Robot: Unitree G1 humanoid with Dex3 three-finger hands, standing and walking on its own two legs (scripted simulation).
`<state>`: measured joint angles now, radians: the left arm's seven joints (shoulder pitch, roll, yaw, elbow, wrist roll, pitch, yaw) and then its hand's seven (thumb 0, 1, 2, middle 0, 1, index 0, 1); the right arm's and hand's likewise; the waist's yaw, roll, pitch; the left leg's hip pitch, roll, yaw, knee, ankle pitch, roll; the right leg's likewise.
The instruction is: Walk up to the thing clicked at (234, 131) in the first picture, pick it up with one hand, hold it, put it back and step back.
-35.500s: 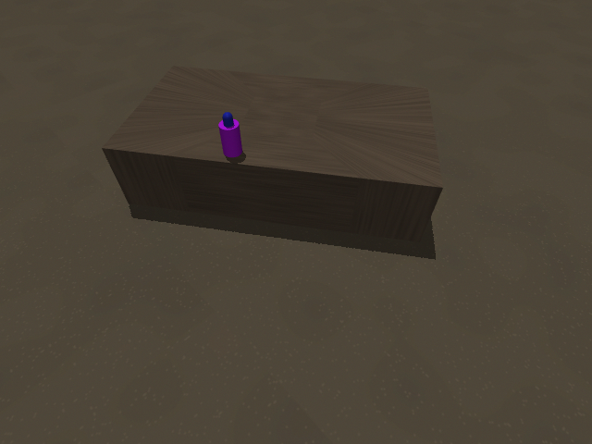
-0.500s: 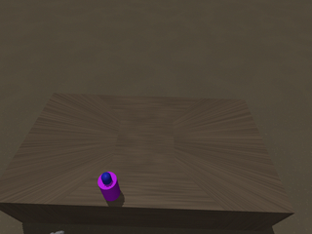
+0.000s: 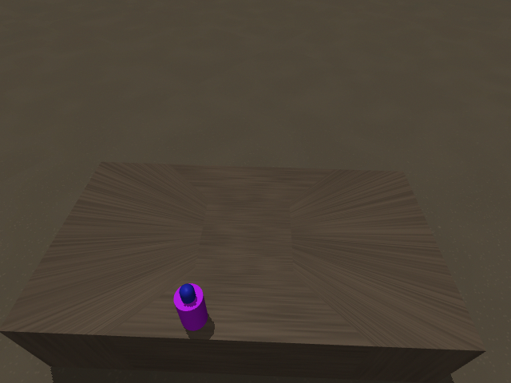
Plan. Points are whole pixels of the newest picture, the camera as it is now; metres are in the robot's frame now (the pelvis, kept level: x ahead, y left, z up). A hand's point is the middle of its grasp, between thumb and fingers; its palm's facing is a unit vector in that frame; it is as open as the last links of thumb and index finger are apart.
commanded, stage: stand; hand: left
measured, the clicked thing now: (190, 303) +0.42 +0.20 -0.36
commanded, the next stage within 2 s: step back in 1.70 s
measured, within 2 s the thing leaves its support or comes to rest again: neither
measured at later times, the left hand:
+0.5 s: hand out of the picture +0.05 +0.23 -0.16, palm faces -0.03 -0.94 -0.33, open 7.4 cm
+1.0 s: hand out of the picture +0.10 +0.22 -0.15, palm faces -0.03 -0.94 -0.34, open 7.4 cm
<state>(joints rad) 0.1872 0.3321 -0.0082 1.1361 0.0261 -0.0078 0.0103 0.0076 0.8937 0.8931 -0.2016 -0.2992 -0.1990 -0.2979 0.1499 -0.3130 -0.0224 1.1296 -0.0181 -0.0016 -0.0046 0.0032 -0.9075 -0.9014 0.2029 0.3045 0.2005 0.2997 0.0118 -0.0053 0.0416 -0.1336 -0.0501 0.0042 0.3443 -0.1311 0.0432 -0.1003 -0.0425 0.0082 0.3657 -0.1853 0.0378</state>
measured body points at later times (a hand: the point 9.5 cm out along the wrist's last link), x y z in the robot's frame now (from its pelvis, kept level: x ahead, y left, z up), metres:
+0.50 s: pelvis +0.01 -0.01 +0.00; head +0.00 -0.02 +0.45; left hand +0.05 +0.28 -0.14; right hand +0.06 -0.31 -0.14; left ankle +0.04 +0.09 -0.75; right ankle +0.01 -0.14 -0.75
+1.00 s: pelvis +0.02 -0.02 +0.00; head +0.03 -0.02 +0.45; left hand +0.10 +0.27 -0.13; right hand +0.09 -0.32 -0.13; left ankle +0.04 +0.09 -0.75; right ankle +0.01 -0.14 -0.75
